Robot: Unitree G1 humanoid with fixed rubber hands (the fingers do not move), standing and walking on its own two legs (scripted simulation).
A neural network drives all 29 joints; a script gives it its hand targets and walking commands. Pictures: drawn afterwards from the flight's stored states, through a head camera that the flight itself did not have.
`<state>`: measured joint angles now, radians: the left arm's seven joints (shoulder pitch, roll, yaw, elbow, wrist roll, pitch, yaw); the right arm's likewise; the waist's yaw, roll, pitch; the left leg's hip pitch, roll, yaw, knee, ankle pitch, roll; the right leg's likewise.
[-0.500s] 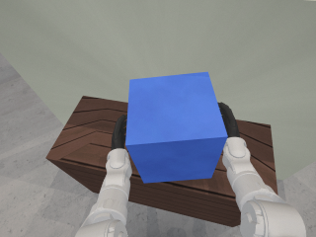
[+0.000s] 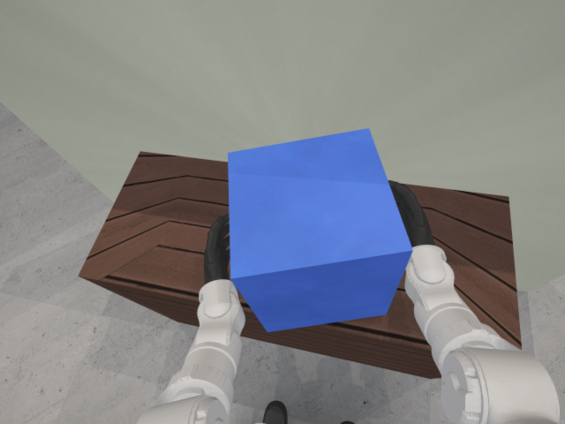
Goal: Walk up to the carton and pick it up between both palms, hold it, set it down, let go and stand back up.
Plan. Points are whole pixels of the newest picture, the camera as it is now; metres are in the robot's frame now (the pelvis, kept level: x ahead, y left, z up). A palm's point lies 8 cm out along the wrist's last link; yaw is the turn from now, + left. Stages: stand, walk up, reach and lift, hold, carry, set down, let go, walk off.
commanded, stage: set down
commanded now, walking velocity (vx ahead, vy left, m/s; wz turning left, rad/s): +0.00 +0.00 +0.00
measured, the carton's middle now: (313, 240) +0.39 +0.04 -0.06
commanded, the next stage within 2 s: none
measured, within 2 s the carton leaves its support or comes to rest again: rests again in 0.14 s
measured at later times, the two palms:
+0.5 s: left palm (225, 275) +0.32 +0.17 -0.06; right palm (415, 235) +0.41 -0.12 -0.05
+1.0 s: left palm (181, 236) +0.35 +0.22 +0.01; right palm (445, 177) +0.47 -0.15 +0.02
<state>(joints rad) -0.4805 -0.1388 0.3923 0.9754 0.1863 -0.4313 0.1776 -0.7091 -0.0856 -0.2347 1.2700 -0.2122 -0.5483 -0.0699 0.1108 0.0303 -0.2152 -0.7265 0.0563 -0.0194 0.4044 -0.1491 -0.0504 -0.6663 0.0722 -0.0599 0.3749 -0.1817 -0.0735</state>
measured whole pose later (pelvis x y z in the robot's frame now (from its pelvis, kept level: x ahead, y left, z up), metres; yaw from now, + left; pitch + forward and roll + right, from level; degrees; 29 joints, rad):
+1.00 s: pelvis -0.03 +0.01 -0.01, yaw -2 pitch +29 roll -2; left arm -0.66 -0.02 0.19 0.80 -0.04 -0.11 0.22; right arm -0.96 -0.43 0.14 1.27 0.36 -0.27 0.09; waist 0.23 0.02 -0.27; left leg -0.90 0.07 0.00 0.57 -0.18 -0.04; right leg -0.83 0.08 -0.04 0.51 -0.19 -0.06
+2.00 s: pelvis -0.06 +0.01 -0.01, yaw +0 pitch +17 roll -1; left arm -0.41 0.03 0.05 0.44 -0.08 0.13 0.26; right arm -0.62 -0.40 0.01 0.97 0.32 -0.15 0.18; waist 0.14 0.00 -0.15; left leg -0.69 0.05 -0.02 0.55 -0.16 -0.03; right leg -0.63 0.07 -0.05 0.51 -0.19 -0.06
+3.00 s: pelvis -0.05 +0.01 -0.01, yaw +1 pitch +5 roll +0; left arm 0.08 -0.03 -0.03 0.45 0.03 -0.23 0.26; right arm -0.14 -0.37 0.13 1.06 0.43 -0.56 0.25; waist 0.05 -0.03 -0.03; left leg -0.45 0.03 -0.03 0.60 -0.24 -0.03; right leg -0.40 0.06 -0.04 0.60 -0.29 -0.06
